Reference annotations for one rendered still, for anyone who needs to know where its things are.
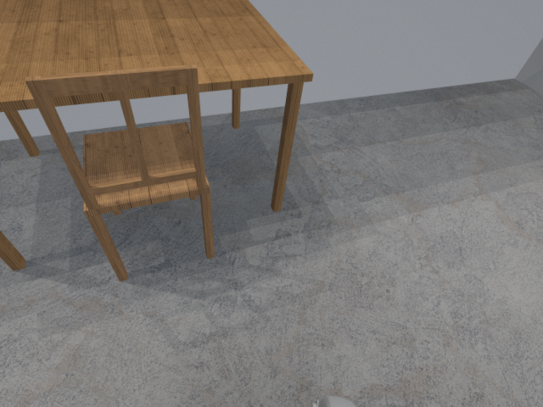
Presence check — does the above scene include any chair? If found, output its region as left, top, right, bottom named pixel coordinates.
left=25, top=64, right=215, bottom=282

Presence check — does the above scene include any table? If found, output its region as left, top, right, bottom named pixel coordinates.
left=0, top=0, right=313, bottom=270

